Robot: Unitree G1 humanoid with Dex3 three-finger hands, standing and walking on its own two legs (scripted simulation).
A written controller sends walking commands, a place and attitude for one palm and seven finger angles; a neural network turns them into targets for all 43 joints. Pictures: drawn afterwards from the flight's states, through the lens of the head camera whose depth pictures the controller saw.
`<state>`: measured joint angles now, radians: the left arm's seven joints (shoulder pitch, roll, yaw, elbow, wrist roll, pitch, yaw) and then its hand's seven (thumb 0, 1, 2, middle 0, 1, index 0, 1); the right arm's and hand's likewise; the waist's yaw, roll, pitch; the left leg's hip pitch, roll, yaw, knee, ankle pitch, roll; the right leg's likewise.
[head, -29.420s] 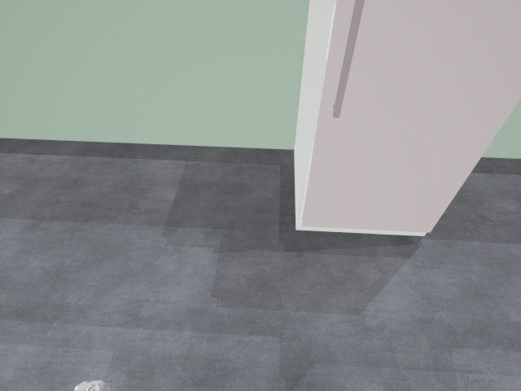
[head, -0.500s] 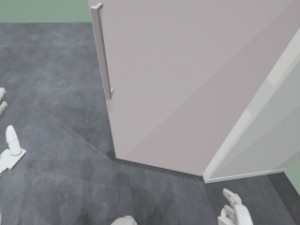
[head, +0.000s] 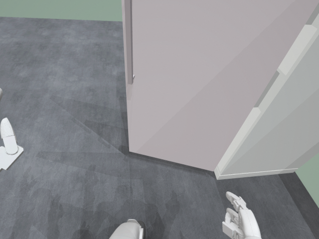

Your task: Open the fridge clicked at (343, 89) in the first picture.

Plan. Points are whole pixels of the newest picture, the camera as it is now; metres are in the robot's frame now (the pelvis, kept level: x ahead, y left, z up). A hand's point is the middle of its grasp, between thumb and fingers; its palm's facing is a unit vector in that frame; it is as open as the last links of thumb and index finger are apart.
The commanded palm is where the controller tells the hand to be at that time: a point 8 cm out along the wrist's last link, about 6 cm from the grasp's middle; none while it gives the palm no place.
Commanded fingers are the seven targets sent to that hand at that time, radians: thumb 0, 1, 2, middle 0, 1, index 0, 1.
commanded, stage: stop stepping back and stand still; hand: left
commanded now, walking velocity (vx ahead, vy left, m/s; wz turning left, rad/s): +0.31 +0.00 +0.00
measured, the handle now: (131, 43) +0.72 +0.21 +0.13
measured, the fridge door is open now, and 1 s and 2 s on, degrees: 70 70 70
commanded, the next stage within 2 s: let the arm hang, fingers relaxed in 0.80 s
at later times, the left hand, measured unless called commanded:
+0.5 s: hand out of the picture +0.12 +0.29 +0.20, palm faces +0.40 -0.83 -0.40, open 7.5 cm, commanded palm +0.07 +0.34 +0.20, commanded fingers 0.00 0.90 0.90 -0.20 -0.30 -0.20 -0.30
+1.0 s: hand (10, 199) +0.15 +0.32 +0.07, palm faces +0.25 -0.86 -0.45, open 7.4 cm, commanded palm none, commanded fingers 0.00 0.90 0.90 -0.20 -0.30 -0.20 -0.30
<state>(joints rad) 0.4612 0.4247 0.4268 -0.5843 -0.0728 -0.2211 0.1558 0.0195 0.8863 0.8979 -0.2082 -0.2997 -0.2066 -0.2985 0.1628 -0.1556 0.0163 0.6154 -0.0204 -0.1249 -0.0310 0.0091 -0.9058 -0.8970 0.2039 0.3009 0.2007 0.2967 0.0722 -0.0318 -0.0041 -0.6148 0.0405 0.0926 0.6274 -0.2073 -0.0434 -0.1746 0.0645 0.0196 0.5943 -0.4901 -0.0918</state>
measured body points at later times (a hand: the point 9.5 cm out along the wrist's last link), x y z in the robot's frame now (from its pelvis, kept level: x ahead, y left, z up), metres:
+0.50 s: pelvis -0.09 +0.04 +0.02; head -0.11 +0.06 +0.47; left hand +0.09 +0.33 +0.22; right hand +0.04 -0.21 -0.06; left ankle -0.01 +0.14 -0.67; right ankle -0.08 -0.04 -0.71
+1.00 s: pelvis -0.08 +0.07 +0.01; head -0.10 +0.05 +0.45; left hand +0.13 +0.37 +0.10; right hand +0.07 -0.17 -0.11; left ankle -0.03 +0.17 -0.71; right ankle -0.07 -0.03 -0.71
